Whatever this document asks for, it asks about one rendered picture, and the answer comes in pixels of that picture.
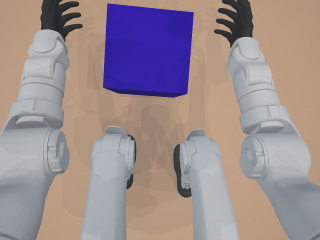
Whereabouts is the left robot forearm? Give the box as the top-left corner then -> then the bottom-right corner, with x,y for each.
0,29 -> 70,136

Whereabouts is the right robot upper arm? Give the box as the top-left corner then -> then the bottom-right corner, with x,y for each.
239,132 -> 320,240

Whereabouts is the robot foot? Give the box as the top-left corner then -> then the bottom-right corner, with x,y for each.
173,144 -> 192,198
126,134 -> 137,189

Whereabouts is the left robot foot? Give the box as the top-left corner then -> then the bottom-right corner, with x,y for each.
126,134 -> 137,189

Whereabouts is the right robot foot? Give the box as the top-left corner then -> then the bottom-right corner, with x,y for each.
173,144 -> 192,198

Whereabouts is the robot left hand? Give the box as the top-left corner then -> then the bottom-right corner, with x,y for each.
40,0 -> 83,41

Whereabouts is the left robot upper arm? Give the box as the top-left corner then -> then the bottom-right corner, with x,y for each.
0,127 -> 70,240

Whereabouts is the carton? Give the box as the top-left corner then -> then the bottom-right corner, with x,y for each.
103,3 -> 194,98

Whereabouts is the robot right hand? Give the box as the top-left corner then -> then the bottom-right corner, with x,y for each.
214,0 -> 254,48

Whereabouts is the right robot forearm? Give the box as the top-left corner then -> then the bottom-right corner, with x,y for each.
226,37 -> 311,171

